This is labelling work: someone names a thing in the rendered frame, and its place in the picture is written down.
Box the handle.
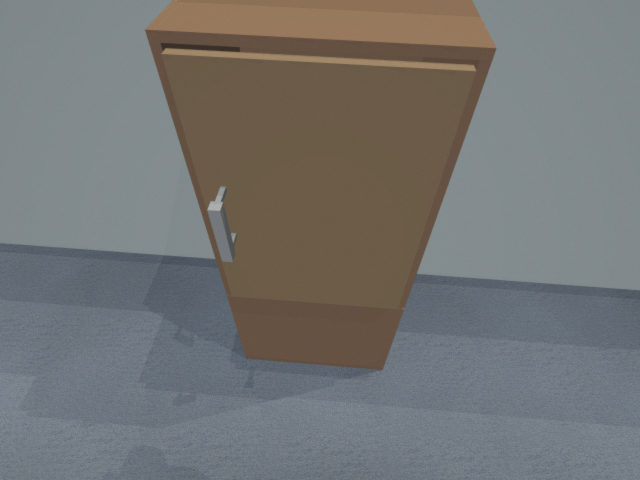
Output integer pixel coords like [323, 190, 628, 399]
[207, 186, 237, 262]

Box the cupboard door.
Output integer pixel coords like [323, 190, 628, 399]
[161, 48, 476, 309]

